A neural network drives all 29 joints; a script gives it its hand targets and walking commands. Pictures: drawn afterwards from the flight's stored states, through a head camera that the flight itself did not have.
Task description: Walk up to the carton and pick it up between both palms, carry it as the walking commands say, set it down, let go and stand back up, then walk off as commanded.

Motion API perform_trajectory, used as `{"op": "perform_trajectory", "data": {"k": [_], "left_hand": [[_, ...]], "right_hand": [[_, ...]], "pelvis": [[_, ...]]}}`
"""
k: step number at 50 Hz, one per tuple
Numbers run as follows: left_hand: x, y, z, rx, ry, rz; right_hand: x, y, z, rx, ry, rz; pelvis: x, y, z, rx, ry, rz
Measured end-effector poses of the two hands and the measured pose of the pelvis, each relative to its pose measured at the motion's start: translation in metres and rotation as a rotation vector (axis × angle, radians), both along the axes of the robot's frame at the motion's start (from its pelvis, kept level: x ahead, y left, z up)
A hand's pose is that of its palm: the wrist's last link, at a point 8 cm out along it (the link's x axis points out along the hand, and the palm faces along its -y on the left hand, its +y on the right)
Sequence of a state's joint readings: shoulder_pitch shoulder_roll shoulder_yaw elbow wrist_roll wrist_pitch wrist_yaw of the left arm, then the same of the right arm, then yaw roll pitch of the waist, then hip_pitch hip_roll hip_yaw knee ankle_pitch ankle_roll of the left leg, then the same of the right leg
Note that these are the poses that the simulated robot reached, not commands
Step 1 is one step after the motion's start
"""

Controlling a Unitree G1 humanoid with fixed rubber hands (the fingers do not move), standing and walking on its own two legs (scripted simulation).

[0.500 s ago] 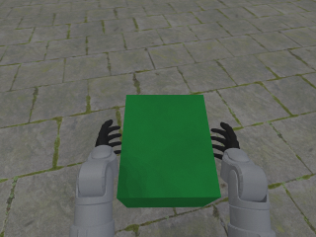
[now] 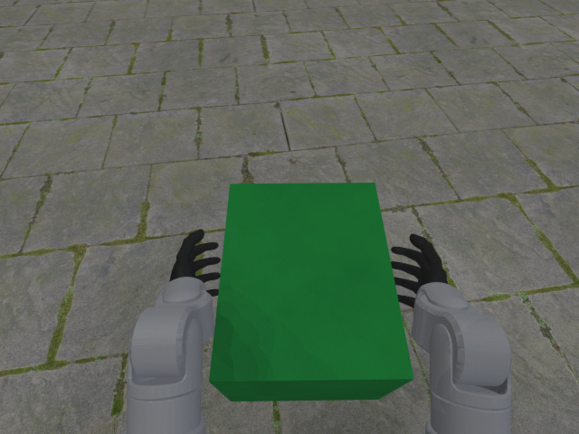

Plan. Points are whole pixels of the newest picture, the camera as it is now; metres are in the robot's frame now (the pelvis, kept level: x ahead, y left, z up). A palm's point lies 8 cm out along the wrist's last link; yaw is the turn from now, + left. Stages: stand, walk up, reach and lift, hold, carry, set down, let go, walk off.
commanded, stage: carry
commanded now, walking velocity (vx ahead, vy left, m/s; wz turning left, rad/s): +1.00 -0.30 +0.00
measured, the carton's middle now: (303, 291) +0.31 +0.00 +0.00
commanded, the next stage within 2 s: none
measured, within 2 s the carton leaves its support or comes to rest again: neither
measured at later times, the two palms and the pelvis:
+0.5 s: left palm (296, 92) +0.69 +0.00 +0.10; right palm (454, 102) +0.63 -0.29 +0.12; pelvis +0.41 -0.11 +0.02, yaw -6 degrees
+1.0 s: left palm (347, 11) +1.11 -0.15 +0.10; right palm (455, 11) +1.11 -0.45 +0.10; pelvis +0.86 -0.30 +0.01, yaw +0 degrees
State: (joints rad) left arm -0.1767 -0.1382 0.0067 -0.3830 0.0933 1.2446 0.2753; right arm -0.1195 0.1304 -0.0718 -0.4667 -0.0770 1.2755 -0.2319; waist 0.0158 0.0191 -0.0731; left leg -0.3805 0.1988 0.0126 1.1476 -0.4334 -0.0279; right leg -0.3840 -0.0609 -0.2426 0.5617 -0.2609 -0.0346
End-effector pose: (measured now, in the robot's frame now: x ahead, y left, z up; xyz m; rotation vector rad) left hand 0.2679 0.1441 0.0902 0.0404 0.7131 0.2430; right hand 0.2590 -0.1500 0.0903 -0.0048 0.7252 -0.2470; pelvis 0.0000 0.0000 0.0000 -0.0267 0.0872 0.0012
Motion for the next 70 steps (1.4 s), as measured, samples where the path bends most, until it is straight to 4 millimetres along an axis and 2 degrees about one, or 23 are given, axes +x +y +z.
{"op": "perform_trajectory", "data": {"k": [3, 6, 12, 15, 22, 25, 28, 34, 36, 39, 42, 45, 50, 54, 57, 63, 67, 70], "left_hand": [[0.034, -0.008, 0.002, 0.001, 0.033, 0.033], [0.077, -0.017, 0.007, -0.010, 0.016, 0.053], [0.188, -0.042, 0.005, -0.034, -0.066, 0.017], [0.248, -0.064, 0.000, -0.042, -0.057, -0.039], [0.370, -0.122, 0.010, -0.028, 0.020, -0.164], [0.422, -0.143, 0.013, -0.047, 0.000, -0.163], [0.476, -0.163, 0.011, -0.058, -0.035, -0.132], [0.581, -0.208, -0.006, -0.032, -0.088, -0.015], [0.609, -0.220, -0.010, -0.015, -0.041, 0.013], [0.647, -0.234, -0.011, -0.006, 0.036, 0.042], [0.689, -0.248, -0.005, -0.008, 0.058, 0.057], [0.739, -0.263, 0.004, -0.017, 0.030, 0.058], [0.842, -0.293, 0.011, -0.032, -0.056, 0.020], [0.935, -0.318, 0.003, -0.036, -0.097, -0.035], [0.998, -0.342, 0.000, -0.041, -0.051, -0.092], [1.111, -0.387, 0.008, -0.027, 0.018, -0.179], [1.187, -0.408, 0.011, -0.053, -0.002, -0.154], [1.245, -0.427, 0.005, -0.069, -0.033, -0.113]], "right_hand": [[0.044, -0.009, 0.000, -0.001, 0.032, 0.040], [0.091, -0.018, 0.004, -0.006, 0.015, 0.062], [0.193, -0.043, 0.008, -0.027, -0.067, 0.028], [0.236, -0.064, 0.007, -0.039, -0.059, -0.030], [0.322, -0.117, 0.019, -0.049, 0.020, -0.142], [0.374, -0.138, 0.026, -0.058, 0.001, -0.141], [0.436, -0.160, 0.027, -0.061, -0.035, -0.115], [0.577, -0.208, 0.001, -0.029, -0.088, -0.009], [0.616, -0.222, -0.008, -0.007, -0.047, 0.016], [0.663, -0.236, -0.013, 0.006, 0.029, 0.051], [0.709, -0.250, -0.010, 0.005, 0.052, 0.076], [0.758, -0.266, -0.002, 0.000, 0.024, 0.081], [0.852, -0.296, 0.010, -0.011, -0.062, 0.041], [0.929, -0.320, 0.008, -0.020, -0.103, -0.020], [0.975, -0.342, 0.008, -0.035, -0.059, -0.080], [1.062, -0.382, 0.019, -0.044, 0.014, -0.153], [1.141, -0.405, 0.027, -0.056, -0.006, -0.128], [1.211, -0.425, 0.025, -0.061, -0.037, -0.094]], "pelvis": [[0.042, -0.017, 0.009, 0.011, 0.006, 0.007], [0.088, -0.031, 0.012, 0.016, 0.009, 0.004], [0.196, -0.049, -0.006, 0.015, -0.018, -0.038], [0.246, -0.055, -0.008, 0.028, -0.037, -0.096], [0.360, -0.085, 0.017, 0.001, -0.018, -0.114], [0.410, -0.107, 0.020, -0.017, -0.012, -0.109], [0.464, -0.135, 0.013, -0.022, -0.006, -0.099], [0.579, -0.207, -0.020, -0.021, -0.036, -0.034], [0.608, -0.225, -0.015, -0.010, -0.028, -0.022], [0.653, -0.246, 0.000, 0.010, -0.017, 0.003], [0.703, -0.265, 0.011, 0.021, -0.010, 0.015], [0.757, -0.281, 0.016, 0.028, -0.006, 0.014], [0.856, -0.302, 0.005, 0.034, -0.008, -0.010], [0.942, -0.312, -0.013, 0.036, -0.040, -0.073], [0.997, -0.321, -0.007, 0.040, -0.046, -0.117], [1.104, -0.347, 0.017, -0.001, -0.029, -0.119], [1.177, -0.376, 0.021, -0.027, -0.019, -0.109], [1.235, -0.404, 0.013, -0.033, -0.010, -0.095]]}}
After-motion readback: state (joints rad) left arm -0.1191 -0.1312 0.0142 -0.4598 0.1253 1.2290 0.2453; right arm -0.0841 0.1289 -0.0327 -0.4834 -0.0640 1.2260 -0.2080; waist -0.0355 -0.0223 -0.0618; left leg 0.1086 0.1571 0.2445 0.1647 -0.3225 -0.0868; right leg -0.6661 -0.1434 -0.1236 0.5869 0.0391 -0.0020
